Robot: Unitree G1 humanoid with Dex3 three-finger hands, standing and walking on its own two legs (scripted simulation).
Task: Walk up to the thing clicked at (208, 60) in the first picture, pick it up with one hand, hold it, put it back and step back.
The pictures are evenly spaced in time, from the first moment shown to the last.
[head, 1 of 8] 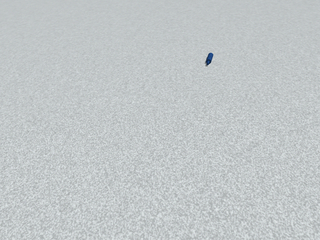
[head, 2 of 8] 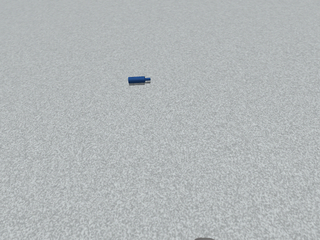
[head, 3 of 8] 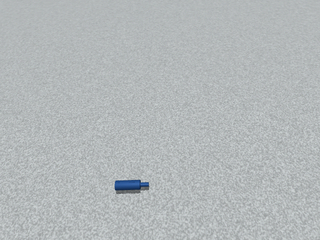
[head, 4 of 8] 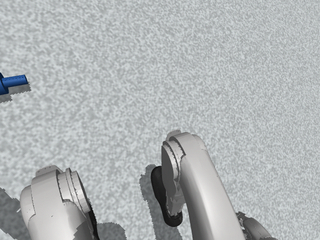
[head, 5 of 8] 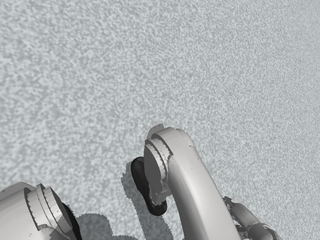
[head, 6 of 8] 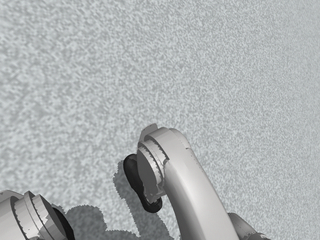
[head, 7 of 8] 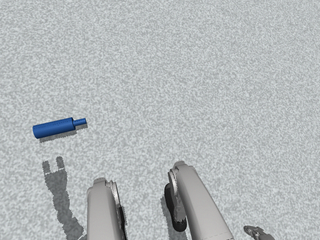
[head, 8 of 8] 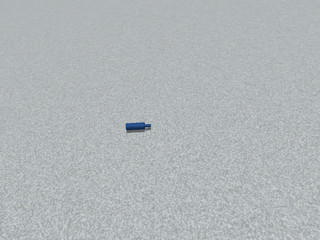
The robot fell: no
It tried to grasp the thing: no
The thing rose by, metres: 0.00
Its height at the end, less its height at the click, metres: +0.00
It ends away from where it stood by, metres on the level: 0.00
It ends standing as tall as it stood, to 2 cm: yes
